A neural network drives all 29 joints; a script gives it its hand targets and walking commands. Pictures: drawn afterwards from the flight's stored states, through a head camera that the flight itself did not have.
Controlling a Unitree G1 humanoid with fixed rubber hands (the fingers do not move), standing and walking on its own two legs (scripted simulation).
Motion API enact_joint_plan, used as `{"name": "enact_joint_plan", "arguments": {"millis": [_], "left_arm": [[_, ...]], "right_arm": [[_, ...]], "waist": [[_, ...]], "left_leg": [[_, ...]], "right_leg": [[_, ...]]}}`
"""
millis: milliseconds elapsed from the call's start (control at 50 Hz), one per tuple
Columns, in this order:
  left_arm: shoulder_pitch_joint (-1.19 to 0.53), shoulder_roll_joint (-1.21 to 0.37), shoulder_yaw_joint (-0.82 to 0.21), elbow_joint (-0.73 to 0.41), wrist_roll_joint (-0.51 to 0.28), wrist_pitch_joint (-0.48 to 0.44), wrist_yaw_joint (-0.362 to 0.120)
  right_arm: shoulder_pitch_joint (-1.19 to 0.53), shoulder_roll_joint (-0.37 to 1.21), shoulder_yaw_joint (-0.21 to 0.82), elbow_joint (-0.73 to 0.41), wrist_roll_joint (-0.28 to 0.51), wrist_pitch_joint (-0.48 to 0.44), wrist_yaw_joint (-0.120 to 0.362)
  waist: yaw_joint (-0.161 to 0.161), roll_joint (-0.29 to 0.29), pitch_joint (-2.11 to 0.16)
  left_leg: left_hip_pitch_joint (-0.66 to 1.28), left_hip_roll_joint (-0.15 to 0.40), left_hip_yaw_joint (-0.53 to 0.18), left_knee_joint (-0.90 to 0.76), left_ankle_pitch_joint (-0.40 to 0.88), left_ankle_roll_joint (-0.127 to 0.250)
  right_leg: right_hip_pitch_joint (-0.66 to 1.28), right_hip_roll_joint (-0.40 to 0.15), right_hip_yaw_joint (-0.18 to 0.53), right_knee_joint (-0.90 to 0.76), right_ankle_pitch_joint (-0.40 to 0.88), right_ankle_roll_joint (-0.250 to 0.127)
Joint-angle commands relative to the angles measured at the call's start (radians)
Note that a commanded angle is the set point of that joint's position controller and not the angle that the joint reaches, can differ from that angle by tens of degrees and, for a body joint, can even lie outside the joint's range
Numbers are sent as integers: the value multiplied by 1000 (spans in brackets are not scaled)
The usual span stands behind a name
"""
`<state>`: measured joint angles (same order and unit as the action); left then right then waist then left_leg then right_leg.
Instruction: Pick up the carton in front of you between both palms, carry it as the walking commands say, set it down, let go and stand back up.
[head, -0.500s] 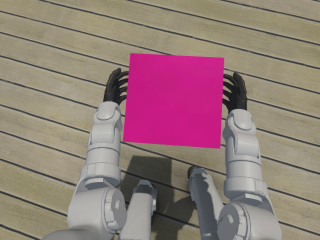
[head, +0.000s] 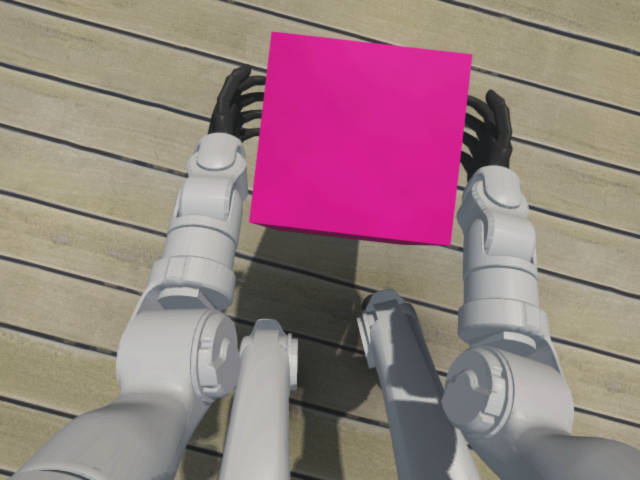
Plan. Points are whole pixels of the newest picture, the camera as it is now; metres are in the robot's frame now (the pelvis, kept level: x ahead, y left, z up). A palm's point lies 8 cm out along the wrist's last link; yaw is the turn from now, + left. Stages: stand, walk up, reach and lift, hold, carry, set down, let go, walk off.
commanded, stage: set down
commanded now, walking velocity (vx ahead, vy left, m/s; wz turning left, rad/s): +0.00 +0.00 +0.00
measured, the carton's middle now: (351, 163) +0.47 -0.08 -0.18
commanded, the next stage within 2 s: none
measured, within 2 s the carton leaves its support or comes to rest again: rests again in 1.50 s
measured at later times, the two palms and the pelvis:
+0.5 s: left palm (265, 136) +0.54 +0.03 -0.25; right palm (454, 183) +0.43 -0.25 -0.25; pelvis -0.03 +0.00 -0.11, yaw +0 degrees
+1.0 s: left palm (273, 142) +0.56 +0.02 -0.32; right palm (444, 186) +0.43 -0.25 -0.31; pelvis -0.02 +0.01 -0.14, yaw -1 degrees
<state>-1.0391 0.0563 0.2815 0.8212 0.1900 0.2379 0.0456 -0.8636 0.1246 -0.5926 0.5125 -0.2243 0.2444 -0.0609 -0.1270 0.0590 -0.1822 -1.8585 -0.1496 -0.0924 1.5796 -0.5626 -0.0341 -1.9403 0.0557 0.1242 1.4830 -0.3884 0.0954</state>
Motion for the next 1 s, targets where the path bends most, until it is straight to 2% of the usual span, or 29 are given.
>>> {"name": "enact_joint_plan", "arguments": {"millis": [0,180,300,600,700,780,980], "left_arm": [[-563,-885,-406,-10,-96,-35,-186],[-698,-784,-324,108,-86,-14,-189],[-789,-708,-307,167,-96,-10,-185],[-986,-599,-418,207,-194,-22,-173],[-1017,-620,-479,167,-222,-37,-160],[-970,-640,-477,187,-203,-43,-146],[-937,-588,-432,240,-191,-63,-138]], "right_arm": [[-622,788,548,76,100,16,203],[-784,721,463,81,85,34,175],[-878,652,407,82,80,31,165],[-1073,506,355,82,155,7,172],[-1045,497,335,105,194,-5,186],[-989,495,309,165,192,-7,208],[-974,426,255,201,143,-37,213]], "waist": [[-57,64,-990],[-80,51,-930],[-104,62,-903],[-197,147,-890],[-227,237,-854],[-213,271,-803],[-212,217,-666]], "left_leg": [[320,-55,132,-131,274,-7],[156,-62,151,-12,149,9],[89,-59,153,65,114,14],[87,-33,130,250,167,13],[115,-23,126,292,281,8],[140,-17,109,301,341,9],[64,-13,78,311,337,21]], "right_leg": [[726,82,-217,13,346,-8],[653,75,-233,114,268,1],[598,66,-247,187,249,1],[462,30,-269,368,315,0],[419,27,-255,404,410,-12],[320,26,-258,424,398,-11],[216,13,-252,445,350,-12]]}}
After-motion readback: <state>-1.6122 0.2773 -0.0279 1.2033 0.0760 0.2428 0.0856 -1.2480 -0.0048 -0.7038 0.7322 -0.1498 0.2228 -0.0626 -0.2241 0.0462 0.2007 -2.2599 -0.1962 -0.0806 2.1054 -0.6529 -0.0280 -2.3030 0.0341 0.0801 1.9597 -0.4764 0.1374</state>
